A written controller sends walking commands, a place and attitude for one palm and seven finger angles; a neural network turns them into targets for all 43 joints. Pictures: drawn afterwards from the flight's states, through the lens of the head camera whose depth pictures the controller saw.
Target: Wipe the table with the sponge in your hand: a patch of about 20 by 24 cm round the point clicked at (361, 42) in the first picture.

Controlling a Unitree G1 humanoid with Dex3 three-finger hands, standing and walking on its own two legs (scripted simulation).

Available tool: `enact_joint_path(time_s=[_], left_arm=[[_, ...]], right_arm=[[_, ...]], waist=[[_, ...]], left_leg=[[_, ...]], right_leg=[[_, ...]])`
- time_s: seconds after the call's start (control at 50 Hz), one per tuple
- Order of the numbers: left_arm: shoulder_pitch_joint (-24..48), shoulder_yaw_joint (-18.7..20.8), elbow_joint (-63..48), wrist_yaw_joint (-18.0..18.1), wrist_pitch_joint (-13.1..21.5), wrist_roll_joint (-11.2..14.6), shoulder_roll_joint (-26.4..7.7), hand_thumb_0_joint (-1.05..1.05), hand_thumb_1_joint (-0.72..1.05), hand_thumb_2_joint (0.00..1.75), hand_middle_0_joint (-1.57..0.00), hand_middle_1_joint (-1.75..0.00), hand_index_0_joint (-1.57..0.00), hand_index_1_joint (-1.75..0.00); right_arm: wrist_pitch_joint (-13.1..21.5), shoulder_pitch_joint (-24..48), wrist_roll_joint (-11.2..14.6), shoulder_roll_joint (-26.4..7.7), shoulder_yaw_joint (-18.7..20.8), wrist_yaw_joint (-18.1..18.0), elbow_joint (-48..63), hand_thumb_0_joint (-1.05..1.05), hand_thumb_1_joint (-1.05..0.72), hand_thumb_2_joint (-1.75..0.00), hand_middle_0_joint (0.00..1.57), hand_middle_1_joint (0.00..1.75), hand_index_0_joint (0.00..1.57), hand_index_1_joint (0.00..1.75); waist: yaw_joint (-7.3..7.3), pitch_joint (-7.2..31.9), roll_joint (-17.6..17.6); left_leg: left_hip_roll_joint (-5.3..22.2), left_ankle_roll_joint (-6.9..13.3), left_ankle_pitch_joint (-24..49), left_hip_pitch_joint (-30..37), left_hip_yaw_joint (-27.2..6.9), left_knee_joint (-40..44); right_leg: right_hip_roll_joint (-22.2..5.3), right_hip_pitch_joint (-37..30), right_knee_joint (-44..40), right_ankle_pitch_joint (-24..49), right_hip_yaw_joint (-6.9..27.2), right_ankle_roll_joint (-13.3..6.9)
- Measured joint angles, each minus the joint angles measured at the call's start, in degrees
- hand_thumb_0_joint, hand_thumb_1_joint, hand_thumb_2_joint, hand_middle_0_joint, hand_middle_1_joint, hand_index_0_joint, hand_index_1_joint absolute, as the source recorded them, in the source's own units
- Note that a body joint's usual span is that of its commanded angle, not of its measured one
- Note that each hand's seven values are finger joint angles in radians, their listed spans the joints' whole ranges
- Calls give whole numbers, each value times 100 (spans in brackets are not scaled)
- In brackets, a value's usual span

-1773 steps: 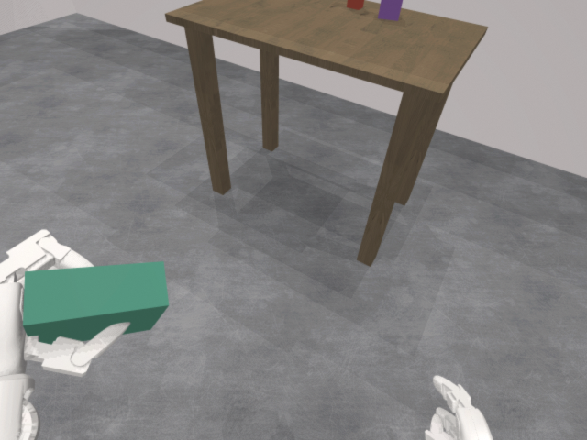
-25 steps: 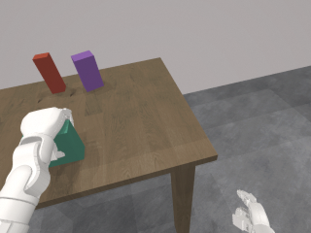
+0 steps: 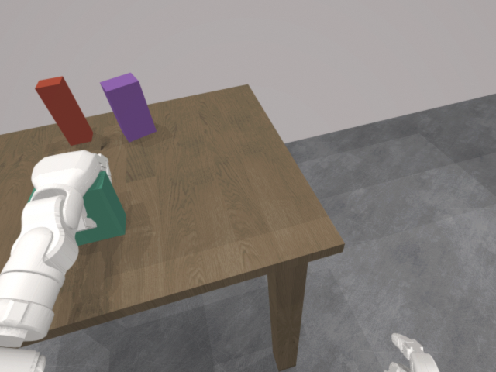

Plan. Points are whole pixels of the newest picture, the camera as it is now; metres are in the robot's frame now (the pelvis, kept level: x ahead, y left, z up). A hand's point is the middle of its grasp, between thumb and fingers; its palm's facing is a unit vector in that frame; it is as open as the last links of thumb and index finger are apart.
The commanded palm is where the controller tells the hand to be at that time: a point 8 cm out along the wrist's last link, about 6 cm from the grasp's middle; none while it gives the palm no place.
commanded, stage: wipe forward along the first lane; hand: left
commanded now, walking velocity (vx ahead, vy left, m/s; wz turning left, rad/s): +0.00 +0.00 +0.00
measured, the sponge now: (87, 218) +0.33 +0.32 +0.09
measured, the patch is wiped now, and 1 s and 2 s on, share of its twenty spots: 0.05 0.30 0.35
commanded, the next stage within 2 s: slide across to the middle lane in 0.60 s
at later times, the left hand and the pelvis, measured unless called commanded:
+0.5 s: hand (86, 176) +0.39 +0.33 +0.14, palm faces -0.12 +0.02 -0.99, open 9.0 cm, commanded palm +0.37 +0.33 +0.16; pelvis +0.00 +0.01 +0.00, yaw -1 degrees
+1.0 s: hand (90, 168) +0.41 +0.33 +0.14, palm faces -0.05 +0.03 -1.00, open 9.0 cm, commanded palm +0.40 +0.31 +0.19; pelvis +0.01 +0.02 +0.00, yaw +0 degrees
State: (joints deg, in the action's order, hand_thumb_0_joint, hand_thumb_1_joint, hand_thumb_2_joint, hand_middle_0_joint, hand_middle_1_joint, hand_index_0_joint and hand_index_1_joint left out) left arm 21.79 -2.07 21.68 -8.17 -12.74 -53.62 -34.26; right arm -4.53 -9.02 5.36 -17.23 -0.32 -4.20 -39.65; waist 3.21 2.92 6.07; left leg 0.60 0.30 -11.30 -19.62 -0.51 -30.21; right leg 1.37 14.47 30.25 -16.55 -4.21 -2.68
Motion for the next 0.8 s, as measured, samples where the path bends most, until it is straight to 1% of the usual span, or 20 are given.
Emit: enact_joint_path(time_s=[0.14, 0.3, 0.4, 0.56, 0.66, 0.74, 0.8], left_arm=[[410, -17, 539, 15, 159, -35, -63, 1, -50, 120, -87, -142, -87, -142], [906, -1, 1211, -18, 346, -123, -201, 1, -50, 120, -87, -142, -87, -142], [1096, 77, 1532, -8, 530, -150, -292, 1, -50, 120, -87, -142, -87, -142], [1324, 164, 1895, 75, 758, -218, -390, 2, -50, 120, -87, -142, -88, -143], [1441, 181, 2076, 139, 831, -234, -416, 2, -50, 120, -88, -142, -88, -143], [1537, 124, 2180, 183, 837, -266, -410, 2, -50, 120, -88, -142, -88, -143], [1480, 45, 2053, 237, 803, -272, -385, 2, -50, 120, -87, -142, -88, -143]], right_arm=[[-56, -65, 15, 30, -14, 2, -22, 1, -91, -90, 20, 30, 20, 30], [-93, -174, 24, 24, -5, -7, -22, 1, -91, -90, 20, 30, 21, 30], [-138, -265, 21, -11, 27, -7, -33, 1, -91, -90, 20, 30, 21, 30], [-224, -416, 19, -43, 85, 21, -86, 1, -91, -90, 20, 30, 21, 30], [-267, -456, 23, -42, 102, 37, -119, 1, -91, -90, 20, 30, 20, 30], [-283, -472, 26, -22, 113, 57, -121, 1, -91, -90, 20, 30, 20, 30], [-284, -475, 26, -1, 132, 68, -107, 1, -91, -90, 20, 30, 20, 30]], waist=[[-42, 32, -34], [-135, 43, -89], [-191, 51, -104], [-236, 88, -141], [-252, 109, -152], [-253, 132, -161], [-240, 128, -154]], left_leg=[[0, 11, -10, -126, -10, -56], [16, 14, -20, -252, -2, -95], [26, 23, -35, -320, 24, -111], [30, 38, -55, -421, 69, -120], [22, 52, -65, -464, 93, -118], [8, 68, -65, -493, 105, -109], [-4, 81, -64, -465, 116, -83]], right_leg=[[1, 117, 43, -5, -8, 4], [17, 236, 51, 8, 3, 5], [25, 304, 46, 16, 33, 17], [26, 406, 23, 27, 80, 42], [16, 447, 4, 33, 104, 66], [2, 472, -15, 41, 117, 86], [-9, 437, -58, 54, 128, 101]])
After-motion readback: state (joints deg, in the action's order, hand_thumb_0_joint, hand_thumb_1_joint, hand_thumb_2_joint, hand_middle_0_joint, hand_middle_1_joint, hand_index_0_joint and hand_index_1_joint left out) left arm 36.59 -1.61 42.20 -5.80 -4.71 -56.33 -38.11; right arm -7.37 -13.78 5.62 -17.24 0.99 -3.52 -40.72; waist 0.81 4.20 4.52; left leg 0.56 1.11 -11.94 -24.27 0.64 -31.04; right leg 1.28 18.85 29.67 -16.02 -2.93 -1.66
